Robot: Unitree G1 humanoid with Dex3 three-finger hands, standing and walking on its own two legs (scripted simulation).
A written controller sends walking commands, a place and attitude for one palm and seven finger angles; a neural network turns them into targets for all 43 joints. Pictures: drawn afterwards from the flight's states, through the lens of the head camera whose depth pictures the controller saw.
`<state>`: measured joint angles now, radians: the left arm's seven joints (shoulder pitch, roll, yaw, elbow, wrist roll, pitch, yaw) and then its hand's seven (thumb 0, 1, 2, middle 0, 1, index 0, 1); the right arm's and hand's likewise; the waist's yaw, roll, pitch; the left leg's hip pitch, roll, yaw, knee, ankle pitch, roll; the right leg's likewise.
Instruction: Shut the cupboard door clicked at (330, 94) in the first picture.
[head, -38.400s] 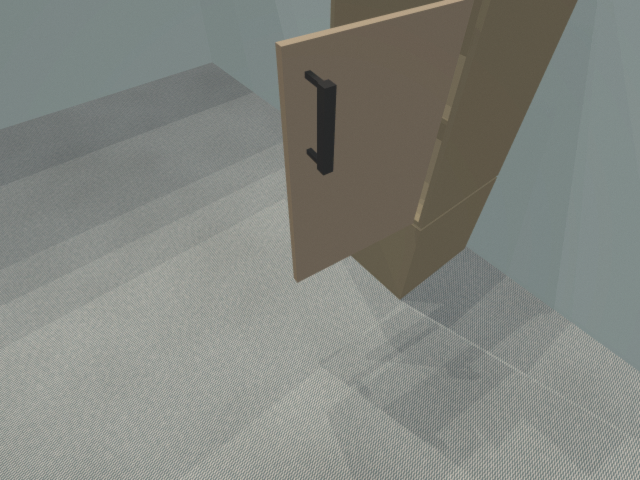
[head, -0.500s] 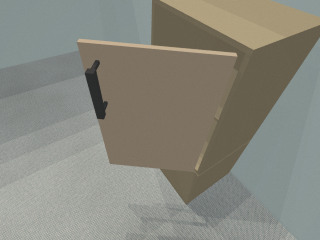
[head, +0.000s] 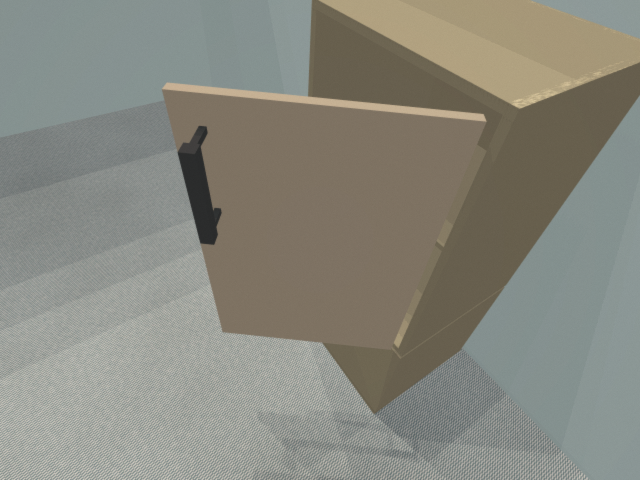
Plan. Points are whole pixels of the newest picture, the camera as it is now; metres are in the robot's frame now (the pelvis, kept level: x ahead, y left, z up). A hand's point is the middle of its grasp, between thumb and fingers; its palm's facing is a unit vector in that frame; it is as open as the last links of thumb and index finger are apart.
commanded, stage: raise the hand and make a fist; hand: left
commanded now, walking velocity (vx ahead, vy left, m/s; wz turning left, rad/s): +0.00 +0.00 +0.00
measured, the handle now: (204, 188) +0.45 +0.20 +0.12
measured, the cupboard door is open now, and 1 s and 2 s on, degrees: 51 51 51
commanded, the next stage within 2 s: bring the fist close to the handle in 1.96 s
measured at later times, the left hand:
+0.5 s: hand out of the picture +0.13 +0.16 -0.05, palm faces +0.07 -1.00 +0.01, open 6.0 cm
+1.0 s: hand (162, 393) +0.19 +0.18 +0.06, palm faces +0.09 -0.99 -0.06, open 3.7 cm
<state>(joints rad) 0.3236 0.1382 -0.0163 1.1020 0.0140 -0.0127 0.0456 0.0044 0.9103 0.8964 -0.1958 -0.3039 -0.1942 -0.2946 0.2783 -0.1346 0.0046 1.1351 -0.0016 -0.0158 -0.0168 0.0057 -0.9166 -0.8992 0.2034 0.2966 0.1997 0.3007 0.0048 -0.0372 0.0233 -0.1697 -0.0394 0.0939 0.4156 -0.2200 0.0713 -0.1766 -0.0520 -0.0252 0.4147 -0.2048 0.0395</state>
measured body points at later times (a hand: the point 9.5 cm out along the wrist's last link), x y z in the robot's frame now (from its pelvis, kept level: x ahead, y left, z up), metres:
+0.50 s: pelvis -0.01 -0.03 -0.07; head +0.02 +0.00 +0.38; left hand +0.12 +0.22 -0.05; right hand +0.22 -0.27 -0.08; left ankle +0.01 +0.07 -0.74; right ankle +0.02 -0.12 -0.74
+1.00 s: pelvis +0.01 -0.02 -0.05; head +0.05 -0.03 +0.40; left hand +0.18 +0.24 +0.06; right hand +0.18 -0.25 -0.13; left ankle +0.01 +0.07 -0.74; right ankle +0.02 -0.12 -0.74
